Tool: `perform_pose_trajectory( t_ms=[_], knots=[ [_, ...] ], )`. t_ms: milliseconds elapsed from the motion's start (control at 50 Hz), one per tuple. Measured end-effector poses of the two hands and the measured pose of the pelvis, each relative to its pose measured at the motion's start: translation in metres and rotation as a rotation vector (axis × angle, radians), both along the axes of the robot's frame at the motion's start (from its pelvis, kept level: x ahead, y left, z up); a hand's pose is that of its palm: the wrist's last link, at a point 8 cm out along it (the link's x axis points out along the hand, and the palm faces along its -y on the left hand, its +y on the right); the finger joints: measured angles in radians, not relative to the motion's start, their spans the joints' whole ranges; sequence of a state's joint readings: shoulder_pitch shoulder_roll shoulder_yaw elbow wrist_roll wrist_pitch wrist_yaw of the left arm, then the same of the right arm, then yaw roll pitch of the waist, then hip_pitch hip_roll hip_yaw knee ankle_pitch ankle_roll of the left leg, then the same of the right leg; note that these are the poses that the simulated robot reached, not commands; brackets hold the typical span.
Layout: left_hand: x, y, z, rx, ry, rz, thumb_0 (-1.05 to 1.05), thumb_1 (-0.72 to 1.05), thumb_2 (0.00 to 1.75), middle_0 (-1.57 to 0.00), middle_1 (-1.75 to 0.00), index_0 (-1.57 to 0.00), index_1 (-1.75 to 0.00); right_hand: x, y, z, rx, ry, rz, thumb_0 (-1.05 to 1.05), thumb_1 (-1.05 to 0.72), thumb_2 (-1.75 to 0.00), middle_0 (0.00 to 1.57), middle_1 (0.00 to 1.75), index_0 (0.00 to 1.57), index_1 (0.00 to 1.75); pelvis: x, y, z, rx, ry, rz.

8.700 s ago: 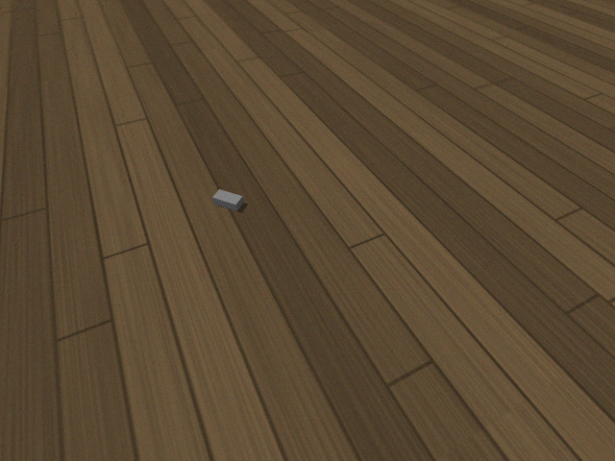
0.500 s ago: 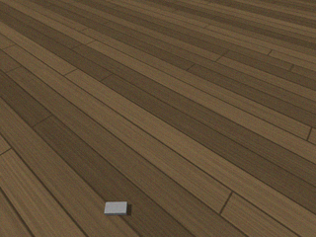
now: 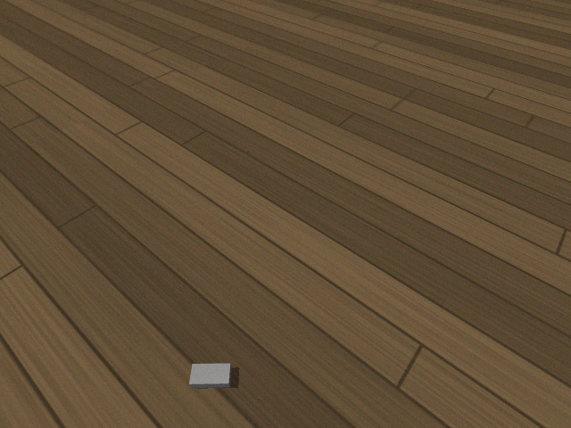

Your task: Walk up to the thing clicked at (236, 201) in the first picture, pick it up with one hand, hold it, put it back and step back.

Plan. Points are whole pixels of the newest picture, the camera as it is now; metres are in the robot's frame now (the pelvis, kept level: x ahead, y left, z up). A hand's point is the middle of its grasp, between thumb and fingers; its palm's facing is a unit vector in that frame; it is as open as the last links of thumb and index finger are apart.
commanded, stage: stand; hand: left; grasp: from above
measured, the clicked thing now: (211, 375) +0.44 +0.26 -0.76
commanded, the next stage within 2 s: rise first in 0.20 s
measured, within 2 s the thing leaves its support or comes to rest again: neither
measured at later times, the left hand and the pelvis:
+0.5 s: hand out of the picture +0.14 +0.25 -0.17, palm faces +0.02 -0.94 -0.33, open 8.4 cm; pelvis -0.02 +0.00 -0.01, yaw +1 degrees
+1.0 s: hand out of the picture +0.12 +0.27 -0.22, palm faces -0.13 -0.88 -0.45, open 14.1 cm; pelvis -0.02 +0.01 -0.08, yaw +0 degrees
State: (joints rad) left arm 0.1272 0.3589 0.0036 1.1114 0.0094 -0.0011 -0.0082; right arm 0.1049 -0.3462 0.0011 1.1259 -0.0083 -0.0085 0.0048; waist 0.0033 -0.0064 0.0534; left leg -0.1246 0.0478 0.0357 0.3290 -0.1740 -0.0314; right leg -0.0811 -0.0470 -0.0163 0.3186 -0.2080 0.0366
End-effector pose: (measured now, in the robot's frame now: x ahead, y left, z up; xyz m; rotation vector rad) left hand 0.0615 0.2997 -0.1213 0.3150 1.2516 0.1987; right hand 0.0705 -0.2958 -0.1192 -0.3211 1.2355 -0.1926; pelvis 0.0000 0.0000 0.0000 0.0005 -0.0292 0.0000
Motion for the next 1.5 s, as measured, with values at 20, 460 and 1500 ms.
perform_pose_trajectory(
  t_ms=[20,460,1500],
  knots=[
    [0.000,0.000,0.000,0.000,-0.001,0.000,0.01,0.91,0.90,-0.20,-0.30,-0.20,-0.30,0.000,0.000,0.000,0.000,-0.002,0.001,0.01,-0.90,-0.90,0.20,0.30,0.21,0.30,0.000,0.000,0.000,0.000,0.000,0.000],
    [0.048,-0.005,-0.007,-0.017,-0.131,0.027,0.01,0.73,0.94,-0.19,-0.48,-0.17,-0.48,0.008,0.020,-0.005,0.026,-0.119,-0.001,0.01,-0.93,-0.91,0.20,0.30,0.20,0.30,-0.014,-0.001,-0.010,-0.005,0.088,0.017],
    [0.107,0.025,-0.182,0.318,-0.167,-0.544,0.00,-0.58,1.00,-0.12,-1.01,-0.09,-1.03,0.071,0.044,-0.173,0.043,-0.393,0.168,0.01,-0.92,-0.91,0.20,0.30,0.21,0.30,-0.050,0.005,-0.205,-0.041,0.545,0.007]
  ],
)
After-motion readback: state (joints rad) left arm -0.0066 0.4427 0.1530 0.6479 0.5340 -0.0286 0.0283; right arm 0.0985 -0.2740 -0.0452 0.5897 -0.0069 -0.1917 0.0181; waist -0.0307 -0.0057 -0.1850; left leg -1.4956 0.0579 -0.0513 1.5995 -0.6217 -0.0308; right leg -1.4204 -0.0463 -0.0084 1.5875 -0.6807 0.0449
